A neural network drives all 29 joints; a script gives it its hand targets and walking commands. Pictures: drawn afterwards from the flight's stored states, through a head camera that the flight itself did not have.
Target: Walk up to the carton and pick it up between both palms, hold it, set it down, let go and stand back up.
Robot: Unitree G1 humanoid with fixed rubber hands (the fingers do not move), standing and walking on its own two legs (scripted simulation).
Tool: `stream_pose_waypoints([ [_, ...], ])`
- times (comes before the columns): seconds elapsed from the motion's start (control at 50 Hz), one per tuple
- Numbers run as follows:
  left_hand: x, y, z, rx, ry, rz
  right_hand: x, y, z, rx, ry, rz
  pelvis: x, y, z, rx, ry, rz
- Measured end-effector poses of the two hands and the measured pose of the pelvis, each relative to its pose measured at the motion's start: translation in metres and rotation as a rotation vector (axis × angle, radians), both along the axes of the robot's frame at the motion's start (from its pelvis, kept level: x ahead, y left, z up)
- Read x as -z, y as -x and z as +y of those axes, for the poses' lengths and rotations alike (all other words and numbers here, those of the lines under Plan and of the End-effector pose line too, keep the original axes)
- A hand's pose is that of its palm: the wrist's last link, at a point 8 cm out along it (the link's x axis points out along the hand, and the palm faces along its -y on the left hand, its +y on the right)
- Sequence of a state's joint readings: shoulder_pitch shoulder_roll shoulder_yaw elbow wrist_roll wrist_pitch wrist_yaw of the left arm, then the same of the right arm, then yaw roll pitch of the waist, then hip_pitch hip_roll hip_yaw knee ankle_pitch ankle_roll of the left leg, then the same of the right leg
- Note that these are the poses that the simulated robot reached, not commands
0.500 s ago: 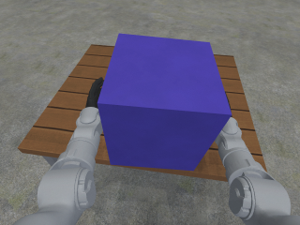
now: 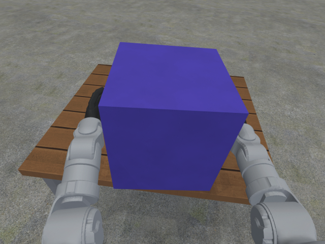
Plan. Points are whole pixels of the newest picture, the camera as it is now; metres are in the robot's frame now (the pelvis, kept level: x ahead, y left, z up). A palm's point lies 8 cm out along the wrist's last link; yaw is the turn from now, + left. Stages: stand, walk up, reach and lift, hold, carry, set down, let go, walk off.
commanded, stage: reach and lift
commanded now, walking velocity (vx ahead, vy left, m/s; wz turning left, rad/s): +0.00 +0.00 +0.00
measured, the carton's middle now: (165, 117) +0.42 -0.01 +0.11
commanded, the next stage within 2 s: hold in 1.72 s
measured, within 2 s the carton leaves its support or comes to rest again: neither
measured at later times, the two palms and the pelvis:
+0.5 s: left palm (96, 114) +0.36 +0.16 +0.18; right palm (249, 124) +0.34 -0.20 +0.15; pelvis -0.01 +0.00 +0.00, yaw -1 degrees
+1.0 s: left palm (95, 108) +0.36 +0.15 +0.20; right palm (255, 118) +0.34 -0.20 +0.18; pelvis -0.02 -0.01 +0.00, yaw -1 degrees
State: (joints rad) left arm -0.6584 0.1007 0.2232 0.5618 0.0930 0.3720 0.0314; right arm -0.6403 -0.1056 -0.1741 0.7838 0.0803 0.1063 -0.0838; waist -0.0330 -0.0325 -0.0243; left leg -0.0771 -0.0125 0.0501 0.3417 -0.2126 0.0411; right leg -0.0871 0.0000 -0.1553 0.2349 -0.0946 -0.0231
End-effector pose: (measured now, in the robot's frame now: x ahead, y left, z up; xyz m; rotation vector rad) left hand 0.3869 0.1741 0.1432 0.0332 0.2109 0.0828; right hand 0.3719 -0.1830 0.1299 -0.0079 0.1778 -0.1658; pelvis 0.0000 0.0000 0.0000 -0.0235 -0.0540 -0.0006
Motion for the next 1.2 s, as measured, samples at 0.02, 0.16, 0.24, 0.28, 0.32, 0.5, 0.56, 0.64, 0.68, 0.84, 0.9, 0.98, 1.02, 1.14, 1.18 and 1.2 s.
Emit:
stream_pose_waypoints([
  [0.02,-0.002,0.001,-0.001,0.004,-0.001,-0.001,-0.001,0.002,-0.001,0.003,-0.002,-0.001,0.0,0.0,0.0,0.001,0.0,-0.005],
  [0.16,-0.012,0.009,-0.011,0.025,0.011,-0.017,-0.011,0.017,-0.011,0.026,-0.006,-0.02,0.001,0.004,0.004,0.012,0.003,-0.05],
  [0.24,-0.014,0.011,-0.014,0.031,0.019,-0.009,-0.011,0.023,-0.014,0.029,-0.006,-0.013,0.001,0.007,0.004,0.022,-0.002,-0.038],
  [0.28,-0.02,0.013,-0.015,0.03,0.015,-0.023,-0.015,0.024,-0.015,0.029,-0.008,-0.027,0.001,0.008,0.005,0.024,-0.002,-0.037],
  [0.32,-0.024,0.015,-0.016,0.029,0.005,-0.029,-0.017,0.025,-0.015,0.028,-0.012,-0.032,0.002,0.01,0.005,0.026,-0.002,-0.046],
  [0.5,-0.034,0.023,-0.015,0.016,-0.002,-0.023,-0.024,0.029,-0.015,0.013,-0.021,-0.03,0.002,0.014,0.003,0.021,-0.001,-0.054],
  [0.56,-0.041,0.024,-0.015,0.012,0.001,-0.034,-0.032,0.029,-0.015,0.015,-0.03,-0.042,0.002,0.015,0.003,0.021,-0.002,-0.063],
  [0.64,-0.04,0.022,-0.014,0.011,0.01,0.009,-0.033,0.027,-0.014,0.013,-0.028,0.002,0.002,0.018,0.001,0.023,-0.008,-0.071],
  [0.68,-0.04,0.023,-0.014,0.012,0.008,0.011,-0.034,0.027,-0.013,0.009,-0.018,0.004,0.001,0.018,0.0,0.022,-0.009,-0.067],
  [0.84,-0.055,0.027,-0.017,0.007,-0.007,-0.039,-0.049,0.029,-0.016,0.013,-0.048,-0.047,0.002,0.017,-0.002,0.017,-0.003,-0.076],
  [0.9,-0.053,0.028,-0.019,0.009,0.002,-0.006,-0.045,0.03,-0.019,0.015,-0.049,-0.014,0.002,0.018,-0.003,0.018,-0.006,-0.085],
  [0.98,-0.054,0.029,-0.02,0.014,0.01,-0.018,-0.047,0.033,-0.019,0.017,-0.034,-0.027,0.002,0.018,-0.005,0.018,-0.008,-0.076],
  [1.02,-0.057,0.03,-0.02,0.015,0.01,-0.031,-0.05,0.034,-0.019,0.02,-0.035,-0.04,0.002,0.019,-0.005,0.019,-0.008,-0.078],
  [1.14,-0.057,0.03,-0.018,0.007,0.014,-0.01,-0.051,0.031,-0.018,0.015,-0.052,-0.019,0.002,0.022,-0.007,0.023,-0.012,-0.069],
  [1.18,-0.06,0.03,-0.017,0.005,0.007,-0.016,-0.053,0.03,-0.017,0.01,-0.048,-0.025,0.002,0.022,-0.007,0.023,-0.012,-0.062],
  [1.2,-0.061,0.03,-0.017,0.004,0.002,-0.022,-0.054,0.03,-0.017,0.008,-0.048,-0.031,0.002,0.022,-0.007,0.022,-0.011,-0.061],
])
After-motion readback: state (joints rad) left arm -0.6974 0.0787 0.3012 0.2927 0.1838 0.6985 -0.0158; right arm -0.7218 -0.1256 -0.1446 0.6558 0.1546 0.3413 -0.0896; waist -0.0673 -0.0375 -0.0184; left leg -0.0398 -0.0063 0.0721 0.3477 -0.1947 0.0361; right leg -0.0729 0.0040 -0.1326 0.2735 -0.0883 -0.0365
